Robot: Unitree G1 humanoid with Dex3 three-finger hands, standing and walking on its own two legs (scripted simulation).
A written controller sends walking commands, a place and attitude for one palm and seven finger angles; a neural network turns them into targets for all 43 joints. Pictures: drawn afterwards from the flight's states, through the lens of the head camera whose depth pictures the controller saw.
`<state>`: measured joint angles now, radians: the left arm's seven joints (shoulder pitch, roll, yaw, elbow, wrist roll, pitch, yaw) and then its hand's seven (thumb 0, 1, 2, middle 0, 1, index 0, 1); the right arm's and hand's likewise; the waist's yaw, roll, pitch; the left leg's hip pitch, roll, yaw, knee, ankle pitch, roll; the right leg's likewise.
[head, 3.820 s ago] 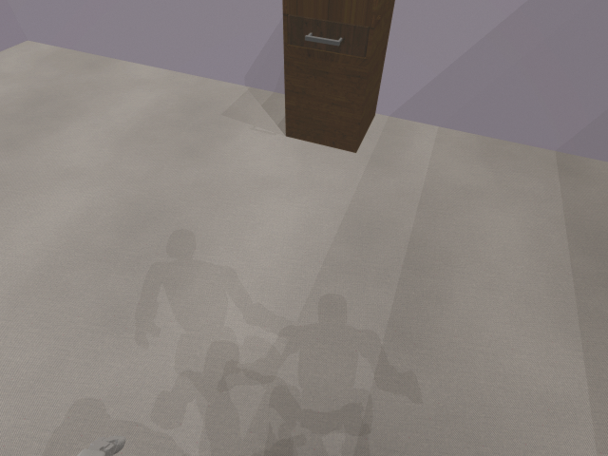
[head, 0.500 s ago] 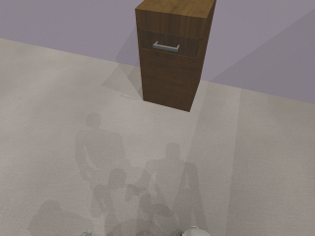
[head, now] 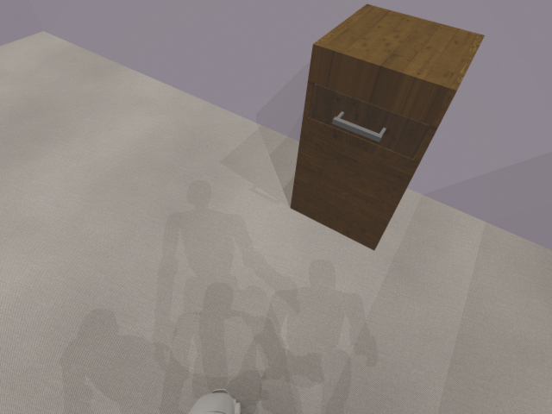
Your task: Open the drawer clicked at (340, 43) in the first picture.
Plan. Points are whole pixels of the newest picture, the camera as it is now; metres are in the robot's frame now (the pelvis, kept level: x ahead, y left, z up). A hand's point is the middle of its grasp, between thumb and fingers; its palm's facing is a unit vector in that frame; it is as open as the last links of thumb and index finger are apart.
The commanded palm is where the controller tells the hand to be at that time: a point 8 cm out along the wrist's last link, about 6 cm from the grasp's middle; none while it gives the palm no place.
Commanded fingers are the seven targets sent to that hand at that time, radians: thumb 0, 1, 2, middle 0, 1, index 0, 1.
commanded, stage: walk to a spot facing it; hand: left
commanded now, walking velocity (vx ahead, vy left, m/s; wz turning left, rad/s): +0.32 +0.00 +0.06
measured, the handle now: (359, 125) +0.99 -0.18 -0.17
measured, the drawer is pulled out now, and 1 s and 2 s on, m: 0.00 0.00 0.00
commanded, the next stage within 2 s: turn to face it in 0.14 s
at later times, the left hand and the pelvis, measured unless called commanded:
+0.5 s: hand (184, 336) +0.26 +0.19 -0.16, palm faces -0.11 -0.97 -0.21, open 7.4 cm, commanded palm none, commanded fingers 0.00 0.90 0.90 -0.20 -0.30 -0.20 -0.30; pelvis +0.17 +0.02 +0.00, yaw -9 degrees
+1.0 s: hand (212, 298) +0.34 +0.16 -0.16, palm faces -0.26 -0.94 -0.22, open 7.3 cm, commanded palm none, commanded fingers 0.00 0.90 0.90 -0.20 -0.30 -0.20 -0.30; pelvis +0.22 +0.00 +0.00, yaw -20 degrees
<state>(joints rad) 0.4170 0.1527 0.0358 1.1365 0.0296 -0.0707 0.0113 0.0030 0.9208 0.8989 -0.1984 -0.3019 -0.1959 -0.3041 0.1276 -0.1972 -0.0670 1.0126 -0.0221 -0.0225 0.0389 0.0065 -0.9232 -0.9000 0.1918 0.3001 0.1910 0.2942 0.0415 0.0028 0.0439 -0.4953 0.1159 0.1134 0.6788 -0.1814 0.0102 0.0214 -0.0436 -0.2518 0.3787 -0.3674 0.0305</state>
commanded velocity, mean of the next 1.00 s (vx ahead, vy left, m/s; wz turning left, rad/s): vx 0.05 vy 0.00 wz -0.37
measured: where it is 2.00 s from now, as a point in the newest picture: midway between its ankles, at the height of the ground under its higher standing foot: (304, 375)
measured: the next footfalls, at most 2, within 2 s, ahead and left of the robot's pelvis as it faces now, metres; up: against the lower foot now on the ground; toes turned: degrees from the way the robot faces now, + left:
left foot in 0.04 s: +0.16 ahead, +0.12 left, +0.00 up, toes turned +9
right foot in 0.58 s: +0.27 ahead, -0.12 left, +0.00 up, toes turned -19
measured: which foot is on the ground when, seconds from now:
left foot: up 0.00-0.02, down 0.04-0.58, up 0.60-1.00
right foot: down 0.00-0.04, up 0.06-0.56, down 0.58-1.00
